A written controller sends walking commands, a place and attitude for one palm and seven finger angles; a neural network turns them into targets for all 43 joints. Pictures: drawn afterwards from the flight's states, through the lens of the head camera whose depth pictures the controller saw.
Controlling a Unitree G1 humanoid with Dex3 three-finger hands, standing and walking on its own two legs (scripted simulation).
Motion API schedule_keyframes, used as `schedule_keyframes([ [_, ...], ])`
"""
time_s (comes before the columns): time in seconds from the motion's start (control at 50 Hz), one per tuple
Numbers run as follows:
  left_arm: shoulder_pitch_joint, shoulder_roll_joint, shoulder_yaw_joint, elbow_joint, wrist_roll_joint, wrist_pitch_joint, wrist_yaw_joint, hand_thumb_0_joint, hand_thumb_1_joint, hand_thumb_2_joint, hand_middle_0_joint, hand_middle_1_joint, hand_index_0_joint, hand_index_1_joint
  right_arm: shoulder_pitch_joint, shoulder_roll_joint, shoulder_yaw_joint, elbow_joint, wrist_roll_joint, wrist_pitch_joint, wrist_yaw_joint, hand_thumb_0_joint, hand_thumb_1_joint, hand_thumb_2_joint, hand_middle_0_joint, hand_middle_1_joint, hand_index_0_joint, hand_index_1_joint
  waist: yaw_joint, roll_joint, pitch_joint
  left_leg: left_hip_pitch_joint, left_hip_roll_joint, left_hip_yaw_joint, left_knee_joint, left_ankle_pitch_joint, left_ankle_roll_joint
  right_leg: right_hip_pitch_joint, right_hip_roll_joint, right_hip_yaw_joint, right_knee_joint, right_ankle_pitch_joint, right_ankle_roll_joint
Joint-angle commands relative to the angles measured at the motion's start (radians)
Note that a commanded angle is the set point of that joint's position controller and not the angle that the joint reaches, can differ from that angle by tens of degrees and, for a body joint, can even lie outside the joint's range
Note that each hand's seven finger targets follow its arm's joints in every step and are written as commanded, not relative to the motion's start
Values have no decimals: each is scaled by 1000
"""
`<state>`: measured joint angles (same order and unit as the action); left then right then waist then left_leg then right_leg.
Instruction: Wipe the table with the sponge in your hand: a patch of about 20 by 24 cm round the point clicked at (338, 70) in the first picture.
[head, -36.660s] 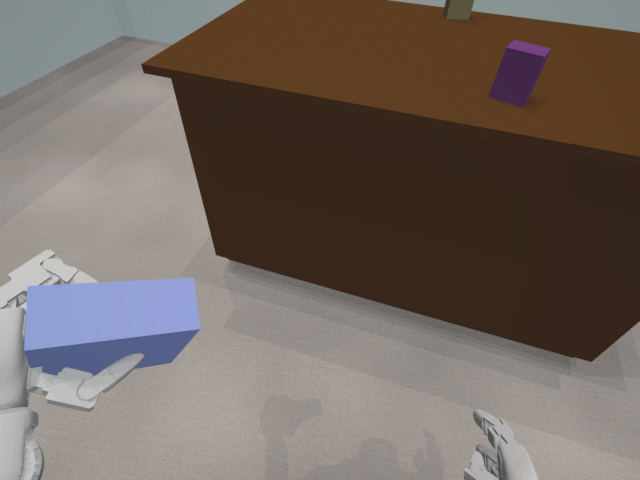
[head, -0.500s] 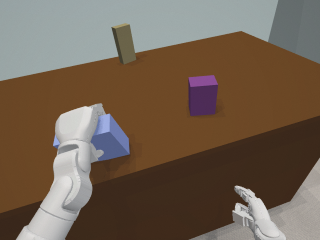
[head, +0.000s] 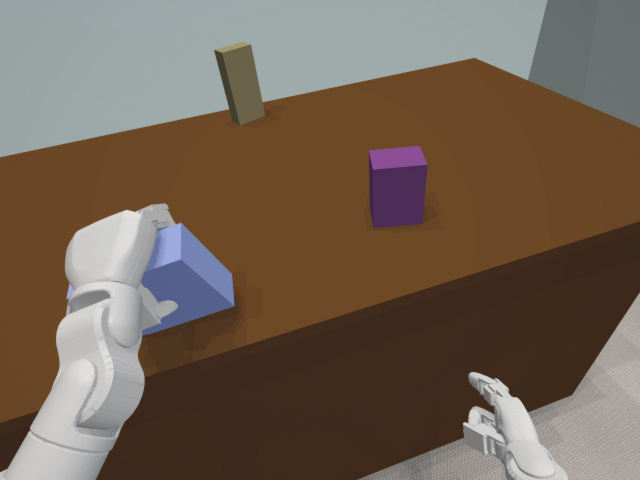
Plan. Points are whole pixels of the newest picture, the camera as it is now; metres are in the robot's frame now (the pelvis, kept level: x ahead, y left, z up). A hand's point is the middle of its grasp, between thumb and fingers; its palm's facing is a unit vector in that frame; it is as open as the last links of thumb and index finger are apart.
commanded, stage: slide back across to the middle lane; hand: left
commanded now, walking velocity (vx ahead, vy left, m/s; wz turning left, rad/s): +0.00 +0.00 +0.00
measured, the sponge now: (169, 292) +0.29 +0.23 +0.14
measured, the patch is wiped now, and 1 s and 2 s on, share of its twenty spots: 0.95 0.95 0.95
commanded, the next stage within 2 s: wipe forward along the middle lane in 0.18 s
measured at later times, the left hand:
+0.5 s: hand (108, 287) +0.26 +0.28 +0.17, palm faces +0.07 -0.04 -1.00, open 9.1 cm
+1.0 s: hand (107, 263) +0.30 +0.31 +0.17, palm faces +0.04 -0.03 -1.00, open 9.2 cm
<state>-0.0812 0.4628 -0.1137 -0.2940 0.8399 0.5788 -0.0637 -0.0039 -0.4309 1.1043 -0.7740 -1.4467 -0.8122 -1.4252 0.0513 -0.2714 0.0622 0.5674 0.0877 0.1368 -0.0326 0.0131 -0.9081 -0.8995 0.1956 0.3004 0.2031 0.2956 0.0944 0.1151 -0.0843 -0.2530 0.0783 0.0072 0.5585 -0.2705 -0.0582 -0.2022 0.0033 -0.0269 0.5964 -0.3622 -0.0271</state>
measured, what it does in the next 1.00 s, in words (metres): stands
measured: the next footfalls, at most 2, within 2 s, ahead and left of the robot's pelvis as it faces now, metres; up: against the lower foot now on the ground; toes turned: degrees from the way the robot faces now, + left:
none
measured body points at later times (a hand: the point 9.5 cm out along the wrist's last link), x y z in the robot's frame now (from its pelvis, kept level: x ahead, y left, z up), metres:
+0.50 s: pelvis -0.02 +0.00 +0.00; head -0.04 -0.06 +0.45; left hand +0.25 +0.28 +0.22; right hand +0.25 -0.18 -0.07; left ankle +0.02 +0.17 -0.73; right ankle -0.02 -0.10 -0.73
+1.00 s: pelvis -0.02 +0.01 +0.01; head -0.04 -0.03 +0.45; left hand +0.29 +0.31 +0.22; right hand +0.21 -0.20 -0.09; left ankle +0.02 +0.17 -0.73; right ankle -0.02 -0.10 -0.73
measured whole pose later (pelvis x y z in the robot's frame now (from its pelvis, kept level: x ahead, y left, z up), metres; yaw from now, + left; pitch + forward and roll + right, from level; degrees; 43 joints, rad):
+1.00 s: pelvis -0.02 +0.01 +0.01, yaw +3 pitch -2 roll +0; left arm -0.39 0.53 -0.09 0.22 0.94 0.36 -0.17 -0.01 -0.47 1.13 -0.82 -1.41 -0.85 -1.38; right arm 0.11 -0.29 0.04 0.66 0.08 0.05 -0.07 0.01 -0.91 -0.90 0.20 0.30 0.20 0.30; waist 0.09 0.11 -0.05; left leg -0.26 0.05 -0.03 0.49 -0.20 -0.04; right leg -0.18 -0.02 -0.06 0.51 -0.29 -0.01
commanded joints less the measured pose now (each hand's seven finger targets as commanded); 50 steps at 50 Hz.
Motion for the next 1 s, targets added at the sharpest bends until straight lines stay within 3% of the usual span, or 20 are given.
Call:
schedule_keyframes([
  [0.0, -120, 212, 142, -117, 7, 1, -3, 0, 100, 1300, -1200, -1600, -1200, -1600, -254, -79, -31, -199, -6, -80, -10, 0, -900, -900, 200, 300, 200, 300, 40, -130, -119, 87, -95, 37, -16, 273, 81, -7, 23, 1, -121, 346, -7],
  [0.02, -134, 271, 191, -105, 13, -4, -4, 0, 100, 1300, -1200, -1600, -1200, -1600, -252, -89, -36, -188, -9, -85, -15, 0, -900, -900, 200, 300, 200, 300, 34, -125, -104, 89, -90, 33, -22, 255, 77, -17, 26, 12, -129, 312, -11],
  [0.04, -158, 233, 152, -122, 10, -9, -10, 0, 100, 1300, -1200, -1600, -1200, -1600, -252, -81, -28, -203, -7, -94, -18, 0, -900, -900, 200, 300, 200, 300, 37, -130, -124, 91, -100, 34, -19, 257, 83, -14, 23, 2, -128, 308, -7],
  [0.1, -185, 280, 182, -68, 13, -23, -21, 0, 100, 1300, -1200, -1600, -1200, -1600, -243, -86, -32, -178, -9, -107, -29, 0, -900, -900, 200, 300, 200, 300, 32, -137, -91, 89, -99, 31, -20, 229, 82, -39, 21, 10, -147, 271, -3],
  [0.12, -219, 328, 213, -85, 19, -34, -24, 0, 100, 1300, -1200, -1600, -1200, -1600, -254, -94, -35, -176, -10, -118, -34, 0, -900, -900, 200, 300, 200, 300, 29, -106, -97, 97, -98, 27, -27, 211, 79, -41, 22, 21, -152, 237, -8],
  [0.16, -244, 288, 172, -37, 21, -44, -36, 0, 100, 1300, -1200, -1600, -1200, -1600, -238, -82, -30, -169, -9, -137, -39, 0, -900, -900, 200, 300, 200, 300, 26, -122, -91, 97, -106, 27, -25, 214, 83, -52, 20, 6, -158, 227, -3],
  [0.22, -266, 347, 206, 6, 36, -64, -58, 0, 100, 1300, -1200, -1600, -1200, -1600, -247, -96, -35, -151, -13, -149, -45, 0, -900, -900, 200, 300, 200, 300, 26, -94, -94, 101, -106, 22, -34, 187, 81, -49, 20, 22, -170, 201, -8],
  [0.28, -295, 279, 133, 52, 45, -85, -84, 0, 100, 1300, -1200, -1600, -1200, -1600, -238, -89, -26, -141, -18, -161, -43, 0, -900, -900, 200, 300, 200, 300, 20, -103, -87, 98, -112, 23, -43, 190, 85, -55, 17, -4, -173, 207, -4],
  [0.32, -341, 313, 153, 64, 67, -100, -92, 0, 100, 1300, -1200, -1600, -1200, -1600, -245, -94, -30, -136, -17, -170, -42, 0, -900, -900, 200, 300, 200, 300, 16, -99, -109, 109, -109, 16, -50, 183, 83, -44, 22, 0, -172, 199, -11],
  [0.34, -367, 285, 121, 57, 70, -110, -98, 0, 100, 1300, -1200, -1600, -1200, -1600, -241, -86, -24, -141, -21, -174, -42, 0, -900, -900, 200, 300, 200, 300, 20, -100, -131, 109, -117, 20, -51, 192, 86, -35, 16, -9, -171, 203, -9],
  [0.42, -395, 334, 176, 121, 81, -149, -98, 0, 100, 1300, -1200, -1600, -1200, -1600, -236, -93, -33, -118, -26, -176, -43, 0, -900, -900, 200, 300, 200, 300, 19, -122, -113, 116, -111, 17, -60, 183, 85, -35, 20, -4, -182, 204, -12],
  [0.52, -424, 309, 170, 176, 77, -188, -84, 0, 100, 1300, -1200, -1600, -1200, -1600, -228, -92, -35, -108, -28, -174, -44, 0, -900, -900, 200, 300, 200, 300, 17, -96, -101, 121, -112, 20, -79, 176, 79, -31, 20, -11, -197, 190, -16],
  [0.56, -442, 262, 130, 238, 81, -187, -80, 0, 100, 1300, -1200, -1600, -1200, -1600, -212, -88, -35, -97, -25, -173, -43, 0, -900, -900, 200, 300, 200, 300, 10, -131, -86, 114, -114, 24, -82, 183, 79, -36, 19, -24, -203, 195, -14],
  [0.62, -462, 288, 149, 228, 91, -198, -76, 0, 100, 1300, -1200, -1600, -1200, -1600, -212, -97, -42, -100, -24, -170, -40, 0, -900, -900, 200, 300, 200, 300, 10, -105, -109, 125, -112, 19, -92, 187, 78, -16, 22, -18, -199, 207, -20],
  [0.66, -468, 231, 99, 269, 92, -195, -76, 0, 100, 1300, -1200, -1600, -1200, -1600, -199, -92, -40, -94, -24, -170, -39, 0, -900, -900, 200, 300, 200, 300, 5, -132, -94, 117, -115, 21, -94, 190, 80, -25, 22, -37, -200, 206, -17],
  [0.72, -499, 301, 149, 324, 98, -196, -73, 0, 100, 1300, -1200, -1600, -1200, -1600, -193, -108, -46, -85, -24, -160, -45, 0, -900, -900, 200, 300, 200, 300, 2, -122, -82, 108, -112, 20, -108, 146, 78, -28, 23, -24, -213, 160, -18],
  [0.76, -529, 250, 100, 375, 101, -199, -76, 0, 100, 1300, -1200, -1600, -1200, -1600, -179, -103, -44, -80, -20, -162, -46, 0, -900, -900, 200, 300, 200, 300, -6, -139, -78, 100, -115, 21, -109, 144, 78, -35, 22, -37, -216, 151, -16],
  [0.84, -546, 251, 98, 402, 107, -209, -80, 0, 100, 1300, -1200, -1600, -1200, -1600, -163, -109, -49, -86, -20, -156, -44, 0, -900, -900, 200, 300, 200, 300, -4, -134, -108, 102, -119, 19, -112, 156, 80, -13, 23, -39, -211, 172, -20],
  [0.92, -541, 271, 116, 449, 110, -222, -85, 0, 100, 1300, -1200, -1600, -1200, -1600, -143, -121, -57, -79, -18, -145, -41, 0, -900, -900, 200, 300, 200, 300, -15, -142, -81, 95, -112, 17, -117, 144, 80, -24, 27, -38, -218, 169, -19],
  [0.98, -576, 238, 78, 520, 113, -222, -87, 0, 100, 1300, -1200, -1600, -1200, -1600, -122, -122, -58, -69, -16, -140, -43, 0, -900, -900, 200, 300, 200, 300, -24, -154, -52, 83, -114, 19, -120, 126, 82, -46, 29, -47, -226, 151, -17],
])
